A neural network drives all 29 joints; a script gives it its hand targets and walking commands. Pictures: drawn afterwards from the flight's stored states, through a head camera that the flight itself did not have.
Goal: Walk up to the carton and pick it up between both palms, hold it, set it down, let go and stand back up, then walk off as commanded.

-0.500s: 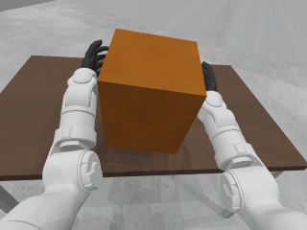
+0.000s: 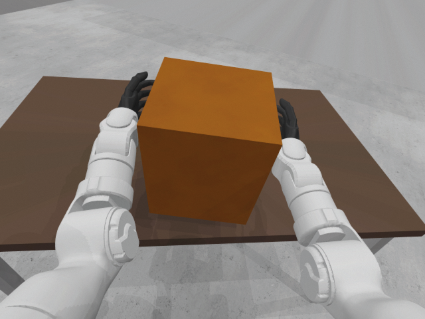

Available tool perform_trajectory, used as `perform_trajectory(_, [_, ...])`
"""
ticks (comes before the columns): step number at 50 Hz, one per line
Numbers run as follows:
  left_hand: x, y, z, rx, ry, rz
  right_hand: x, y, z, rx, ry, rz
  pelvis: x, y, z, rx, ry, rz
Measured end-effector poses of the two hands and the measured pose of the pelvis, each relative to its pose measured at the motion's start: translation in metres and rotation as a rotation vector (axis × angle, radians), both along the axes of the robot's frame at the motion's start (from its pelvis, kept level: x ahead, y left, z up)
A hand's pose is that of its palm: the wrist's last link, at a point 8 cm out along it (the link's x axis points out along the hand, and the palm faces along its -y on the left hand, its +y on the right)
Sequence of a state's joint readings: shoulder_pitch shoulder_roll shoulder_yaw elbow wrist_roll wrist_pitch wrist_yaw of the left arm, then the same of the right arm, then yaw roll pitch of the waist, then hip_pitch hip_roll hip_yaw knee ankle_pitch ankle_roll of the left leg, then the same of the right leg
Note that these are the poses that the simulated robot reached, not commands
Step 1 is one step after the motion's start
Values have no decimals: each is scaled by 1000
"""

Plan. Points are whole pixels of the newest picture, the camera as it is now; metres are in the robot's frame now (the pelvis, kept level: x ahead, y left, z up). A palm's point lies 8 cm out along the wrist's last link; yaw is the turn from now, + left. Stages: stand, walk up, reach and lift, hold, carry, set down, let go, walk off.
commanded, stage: set down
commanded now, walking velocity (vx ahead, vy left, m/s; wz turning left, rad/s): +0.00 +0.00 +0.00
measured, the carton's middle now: (207, 146) +0.41 +0.01 +0.13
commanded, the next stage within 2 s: none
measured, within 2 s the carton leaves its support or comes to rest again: rests again in 2.00 s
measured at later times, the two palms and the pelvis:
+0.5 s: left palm (131, 119) +0.45 +0.16 +0.16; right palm (278, 148) +0.40 -0.14 +0.15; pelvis +0.01 +0.00 +0.00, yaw +0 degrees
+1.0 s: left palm (131, 124) +0.46 +0.16 +0.15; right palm (274, 155) +0.40 -0.13 +0.13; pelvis +0.02 +0.00 +0.00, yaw +0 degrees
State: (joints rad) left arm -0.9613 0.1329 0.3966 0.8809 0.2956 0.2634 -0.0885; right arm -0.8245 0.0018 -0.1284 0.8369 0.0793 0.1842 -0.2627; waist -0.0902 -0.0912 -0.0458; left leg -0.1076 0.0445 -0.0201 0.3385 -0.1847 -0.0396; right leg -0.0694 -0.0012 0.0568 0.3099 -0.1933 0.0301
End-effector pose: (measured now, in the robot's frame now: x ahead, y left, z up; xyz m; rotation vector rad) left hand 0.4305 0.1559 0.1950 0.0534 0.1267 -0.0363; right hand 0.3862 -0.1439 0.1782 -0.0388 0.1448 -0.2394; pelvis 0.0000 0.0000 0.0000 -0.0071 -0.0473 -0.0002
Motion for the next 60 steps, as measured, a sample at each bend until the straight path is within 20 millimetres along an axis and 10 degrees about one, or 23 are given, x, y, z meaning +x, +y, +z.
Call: perform_trajectory(60, [24,5,-55,1,100,-62,6,8,-57,23,66,-56,16,3,-1,-3,21,1])
